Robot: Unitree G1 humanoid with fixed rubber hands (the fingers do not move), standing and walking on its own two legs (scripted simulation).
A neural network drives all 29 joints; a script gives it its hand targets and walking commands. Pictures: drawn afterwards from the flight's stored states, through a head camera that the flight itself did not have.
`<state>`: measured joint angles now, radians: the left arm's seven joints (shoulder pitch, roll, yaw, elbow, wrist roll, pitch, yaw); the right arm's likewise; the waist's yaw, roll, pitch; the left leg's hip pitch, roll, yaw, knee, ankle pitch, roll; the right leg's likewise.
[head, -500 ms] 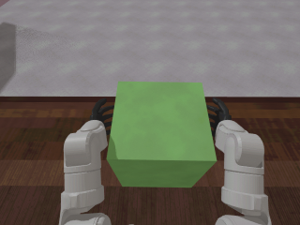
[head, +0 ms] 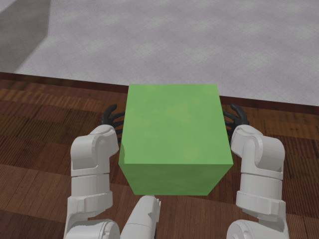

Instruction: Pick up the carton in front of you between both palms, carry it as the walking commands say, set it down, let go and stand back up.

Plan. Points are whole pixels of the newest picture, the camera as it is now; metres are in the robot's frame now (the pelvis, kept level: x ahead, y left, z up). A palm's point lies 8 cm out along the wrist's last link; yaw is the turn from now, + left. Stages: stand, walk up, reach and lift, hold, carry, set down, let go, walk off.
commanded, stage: carry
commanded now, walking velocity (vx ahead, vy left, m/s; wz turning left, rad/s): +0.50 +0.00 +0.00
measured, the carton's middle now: (171, 144) +0.35 +0.05 +0.00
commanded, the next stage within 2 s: none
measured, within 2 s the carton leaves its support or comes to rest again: neither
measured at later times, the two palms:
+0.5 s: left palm (151, 75) +0.72 +0.17 -0.10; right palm (224, 84) +0.70 -0.12 -0.10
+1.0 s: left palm (155, 51) +1.09 +0.22 -0.25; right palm (206, 58) +1.08 -0.08 -0.27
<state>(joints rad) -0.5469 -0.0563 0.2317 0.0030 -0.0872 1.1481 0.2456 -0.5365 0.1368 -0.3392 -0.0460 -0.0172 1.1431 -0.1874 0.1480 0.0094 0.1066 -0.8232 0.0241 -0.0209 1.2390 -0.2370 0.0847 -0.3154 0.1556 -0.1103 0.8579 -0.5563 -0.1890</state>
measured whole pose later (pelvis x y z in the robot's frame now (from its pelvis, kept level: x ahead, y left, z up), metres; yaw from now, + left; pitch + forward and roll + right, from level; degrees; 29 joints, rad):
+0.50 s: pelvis +0.39 +0.07 -0.14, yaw -1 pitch +3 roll -1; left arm -0.29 -0.15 0.23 -0.05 0.08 0.86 0.13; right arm -0.37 0.07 -0.16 0.05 0.06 0.86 -0.17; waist -0.14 0.00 0.07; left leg -0.35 -0.13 0.07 0.87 -0.58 0.15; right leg -0.79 -0.02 0.04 1.02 0.01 -0.04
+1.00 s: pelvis +0.76 +0.07 -0.34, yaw -1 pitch +1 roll -2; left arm -0.51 -0.07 0.14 0.18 -0.06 0.95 0.22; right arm -0.36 0.08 -0.27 -0.01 -0.03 0.98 -0.14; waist 0.11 0.05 -0.02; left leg -0.61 0.03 0.00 0.62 0.30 0.06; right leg -0.31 0.12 -0.06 1.18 -0.88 -0.11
